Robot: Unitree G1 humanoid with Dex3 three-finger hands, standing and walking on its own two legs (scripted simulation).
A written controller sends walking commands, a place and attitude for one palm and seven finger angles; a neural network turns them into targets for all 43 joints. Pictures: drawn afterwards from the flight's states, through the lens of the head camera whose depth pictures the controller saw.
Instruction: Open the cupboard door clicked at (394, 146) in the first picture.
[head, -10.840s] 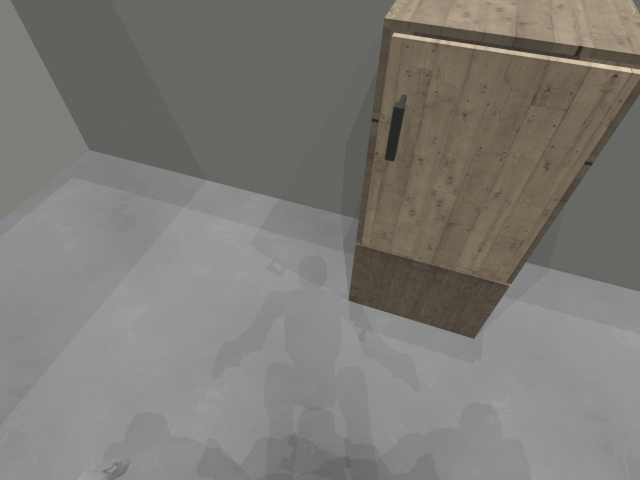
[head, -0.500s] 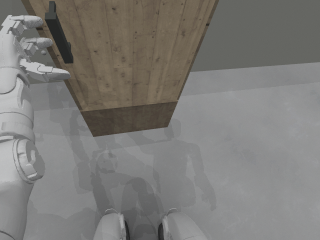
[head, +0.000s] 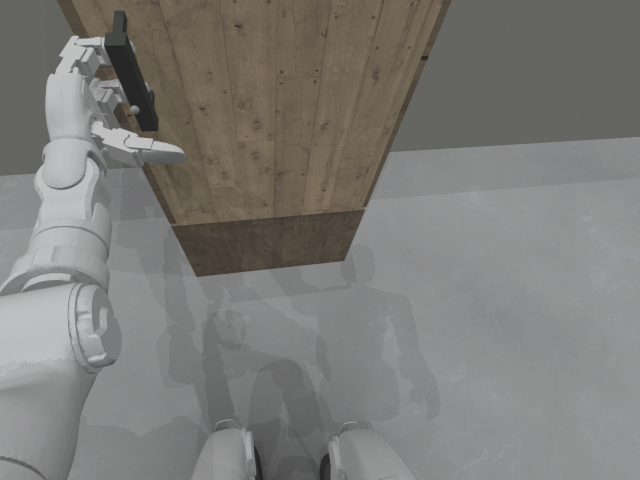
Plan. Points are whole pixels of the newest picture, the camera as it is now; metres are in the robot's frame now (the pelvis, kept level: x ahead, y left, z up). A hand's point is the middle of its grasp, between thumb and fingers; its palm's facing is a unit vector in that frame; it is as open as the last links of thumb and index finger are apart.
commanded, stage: slide the fingers in behind the handle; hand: left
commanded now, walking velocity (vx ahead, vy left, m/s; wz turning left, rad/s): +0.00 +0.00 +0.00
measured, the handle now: (135, 75) +0.59 +0.17 +0.09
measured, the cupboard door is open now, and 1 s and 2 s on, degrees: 0 0 7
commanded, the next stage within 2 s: close the thumb around the handle in 0.70 s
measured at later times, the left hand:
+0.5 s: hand (154, 110) +0.54 +0.14 +0.09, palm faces +0.09 -1.00 -0.01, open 14.0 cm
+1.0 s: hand (157, 112) +0.53 +0.14 +0.09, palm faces +0.07 -1.00 -0.01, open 13.0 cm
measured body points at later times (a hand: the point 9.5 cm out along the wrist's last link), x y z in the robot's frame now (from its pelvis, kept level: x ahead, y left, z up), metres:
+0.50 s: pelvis +0.00 -0.01 +0.00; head +0.13 +0.00 +0.43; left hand +0.52 +0.20 +0.09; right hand -0.03 -0.27 -0.11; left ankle +0.03 +0.10 -0.66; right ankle -0.02 -0.11 -0.66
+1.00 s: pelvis -0.01 -0.01 +0.00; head +0.13 +0.01 +0.43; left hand +0.52 +0.20 +0.09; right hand -0.02 -0.27 -0.11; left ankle +0.03 +0.10 -0.66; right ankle -0.02 -0.11 -0.66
